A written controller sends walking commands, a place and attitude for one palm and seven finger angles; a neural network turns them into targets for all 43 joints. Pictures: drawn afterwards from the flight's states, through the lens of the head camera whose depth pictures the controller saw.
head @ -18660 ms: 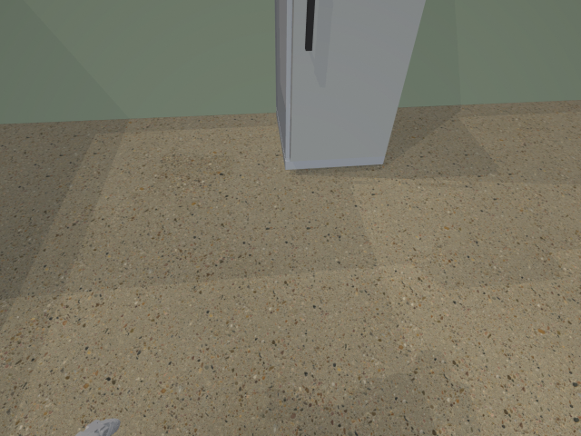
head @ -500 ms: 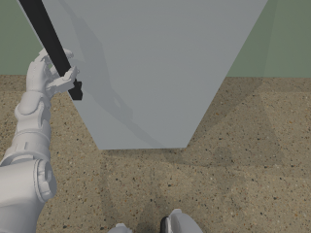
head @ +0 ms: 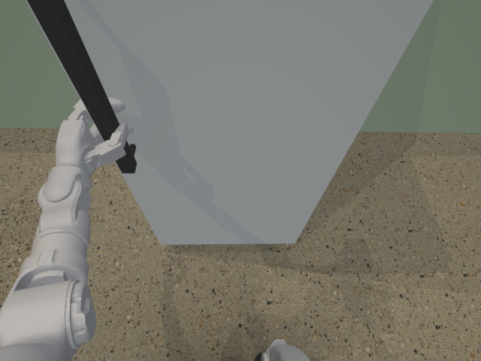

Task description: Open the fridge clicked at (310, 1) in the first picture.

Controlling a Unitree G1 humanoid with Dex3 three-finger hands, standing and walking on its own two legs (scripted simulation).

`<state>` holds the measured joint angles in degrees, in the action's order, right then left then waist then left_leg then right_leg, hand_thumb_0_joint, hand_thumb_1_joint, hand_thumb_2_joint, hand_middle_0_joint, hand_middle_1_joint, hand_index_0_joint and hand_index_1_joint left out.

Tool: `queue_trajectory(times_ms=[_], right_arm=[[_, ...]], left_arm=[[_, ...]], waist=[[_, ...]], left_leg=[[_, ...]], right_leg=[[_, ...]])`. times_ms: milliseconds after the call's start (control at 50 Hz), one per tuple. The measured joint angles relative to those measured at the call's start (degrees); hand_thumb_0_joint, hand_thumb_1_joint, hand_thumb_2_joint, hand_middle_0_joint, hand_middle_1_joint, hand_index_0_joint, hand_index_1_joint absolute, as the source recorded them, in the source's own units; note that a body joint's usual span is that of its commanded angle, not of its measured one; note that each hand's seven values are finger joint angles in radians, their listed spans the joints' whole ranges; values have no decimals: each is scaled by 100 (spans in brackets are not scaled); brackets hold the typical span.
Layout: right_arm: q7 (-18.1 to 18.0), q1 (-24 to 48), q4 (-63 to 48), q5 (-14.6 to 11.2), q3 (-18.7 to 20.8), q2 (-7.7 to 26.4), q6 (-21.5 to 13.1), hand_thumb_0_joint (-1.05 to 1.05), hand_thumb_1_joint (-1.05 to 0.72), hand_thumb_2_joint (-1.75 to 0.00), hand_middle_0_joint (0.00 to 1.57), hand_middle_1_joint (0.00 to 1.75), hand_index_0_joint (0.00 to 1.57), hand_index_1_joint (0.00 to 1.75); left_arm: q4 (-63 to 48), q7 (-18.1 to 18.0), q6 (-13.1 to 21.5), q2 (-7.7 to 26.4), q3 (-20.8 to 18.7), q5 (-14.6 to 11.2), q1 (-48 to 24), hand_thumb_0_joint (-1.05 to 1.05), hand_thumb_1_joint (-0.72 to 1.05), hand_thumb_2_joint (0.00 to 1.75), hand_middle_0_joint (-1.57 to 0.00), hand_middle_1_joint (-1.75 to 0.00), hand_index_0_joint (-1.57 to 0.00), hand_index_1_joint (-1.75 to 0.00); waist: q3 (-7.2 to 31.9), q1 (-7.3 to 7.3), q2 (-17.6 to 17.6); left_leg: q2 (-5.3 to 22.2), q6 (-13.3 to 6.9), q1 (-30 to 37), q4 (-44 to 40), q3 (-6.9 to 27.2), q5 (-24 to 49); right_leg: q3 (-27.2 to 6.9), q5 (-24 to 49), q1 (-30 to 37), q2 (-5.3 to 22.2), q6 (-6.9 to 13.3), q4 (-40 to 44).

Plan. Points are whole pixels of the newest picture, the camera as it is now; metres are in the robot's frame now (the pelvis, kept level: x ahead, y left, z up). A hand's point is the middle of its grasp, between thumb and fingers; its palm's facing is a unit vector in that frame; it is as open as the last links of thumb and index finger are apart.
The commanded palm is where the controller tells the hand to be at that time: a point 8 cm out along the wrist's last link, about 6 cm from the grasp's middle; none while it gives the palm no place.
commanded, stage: pull the door a little, standing still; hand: left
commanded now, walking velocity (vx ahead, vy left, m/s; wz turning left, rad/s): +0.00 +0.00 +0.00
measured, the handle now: (101, 95) +0.51 +0.21 +0.13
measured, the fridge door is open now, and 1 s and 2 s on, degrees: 0 13 38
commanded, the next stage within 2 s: walk backward, drawing the door open in 0.48 s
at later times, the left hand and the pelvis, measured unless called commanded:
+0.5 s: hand (116, 157) +0.42 +0.19 +0.08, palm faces -0.03 -1.00 +0.00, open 6.4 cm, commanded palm +0.34 +0.24 +0.08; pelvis +0.05 +0.01 +0.01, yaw -5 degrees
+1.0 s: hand (121, 192) +0.36 +0.17 +0.08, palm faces +0.09 -0.98 -0.15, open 6.1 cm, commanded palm +0.32 +0.22 +0.08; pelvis +0.11 +0.03 +0.05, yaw +3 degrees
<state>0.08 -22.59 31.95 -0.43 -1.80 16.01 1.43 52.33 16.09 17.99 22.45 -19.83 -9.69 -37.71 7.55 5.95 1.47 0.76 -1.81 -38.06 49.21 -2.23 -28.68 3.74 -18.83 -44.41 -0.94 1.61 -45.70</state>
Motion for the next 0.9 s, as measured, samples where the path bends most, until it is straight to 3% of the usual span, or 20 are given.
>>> queue_trajectory(times_ms=[140,340,480,600,660,700,740,780,820,860,880,900], right_arm=[[56,102,8,19,36,-34,-24,1,-91,-90,20,30,20,30],[176,45,-218,-19,40,-67,-51,1,-91,-90,20,30,20,30],[262,54,-370,-39,60,-60,-111,1,-91,-90,20,30,20,30],[297,223,-548,-57,65,-83,-175,1,-91,-90,20,30,20,30],[-53,340,-421,-83,93,-168,-237,1,-91,-90,20,30,20,30],[-258,524,-253,-78,88,-167,-170,1,-91,-90,20,30,20,30],[-337,743,-172,-23,106,-180,-83,1,-91,-90,20,30,20,30],[-315,916,-180,96,132,-215,-45,1,-91,-90,20,30,20,30],[-286,1014,-222,191,137,-270,0,1,-91,-90,20,30,20,30],[-273,1010,-291,181,116,-375,49,1,-91,-90,20,30,20,30],[-280,964,-336,141,96,-397,55,1,-91,-90,20,30,20,30],[-310,933,-352,109,60,-413,45,1,-91,-90,20,30,20,30]], left_arm=[[-250,-115,-77,-85,72,-32,173,1,69,80,-31,-136,-32,-137],[-1382,-259,-385,-202,73,-283,1141,1,73,77,-24,-138,-26,-139],[-2770,-302,-521,-466,162,-518,2498,1,73,75,-21,-136,-22,-137],[-4565,-400,-509,-853,502,-654,4404,1,71,72,-20,-131,-20,-133],[-5011,-746,-517,-756,1034,108,4642,-1,62,72,-25,-132,-24,-134],[-5165,-1063,-630,-777,1399,391,4671,-3,55,72,-29,-133,-28,-135],[-5249,-1341,-812,-913,1658,567,4761,-6,54,74,-33,-135,-33,-137],[-5265,-1583,-1023,-1047,1859,729,4891,-8,56,76,-36,-136,-36,-138],[-5227,-1770,-1243,-1178,2006,795,4991,-7,56,77,-35,-136,-39,-138],[-5209,-1858,-1500,-1248,2134,796,5017,-6,57,78,-34,-134,-40,-139],[-5204,-1865,-1607,-1290,2215,799,4993,-5,57,78,-34,-133,-40,-139],[-5211,-1855,-1661,-1332,2288,818,4973,-4,58,78,-33,-133,-40,-140]], waist=[[61,-41,10],[177,-30,13],[261,-124,31],[303,-359,68],[72,-503,-30],[-67,-536,-28],[-241,-531,11],[-410,-493,124],[-545,-466,272],[-705,-439,278],[-770,-440,268],[-808,-485,218]], left_leg=[[-12,11,27,-55,5,9],[-29,-26,302,-321,-140,74],[-116,-11,636,-431,-144,225],[-183,45,1101,-460,-116,229],[-330,47,1571,-585,55,149],[-387,-42,1872,-798,146,122],[-444,-80,2209,-1063,187,274],[-498,29,2564,-1310,234,518],[-547,197,2783,-1347,255,900],[-659,423,2695,-827,218,1514],[-705,549,2441,-174,210,1899],[-801,542,2116,559,278,1480]], right_leg=[[-5,-17,17,5,2,33],[-226,-8,199,-50,-36,234],[-445,5,503,-87,-58,406],[-394,-91,898,-60,-31,452],[-266,-423,1501,103,-201,679],[-105,-393,1728,210,-265,637],[-89,-106,1831,283,-215,378],[-162,-247,1881,251,-141,-17],[-96,-258,2028,172,-82,108],[41,897,2421,133,111,874],[100,1037,2676,186,291,1090],[124,819,2884,249,369,1226]])
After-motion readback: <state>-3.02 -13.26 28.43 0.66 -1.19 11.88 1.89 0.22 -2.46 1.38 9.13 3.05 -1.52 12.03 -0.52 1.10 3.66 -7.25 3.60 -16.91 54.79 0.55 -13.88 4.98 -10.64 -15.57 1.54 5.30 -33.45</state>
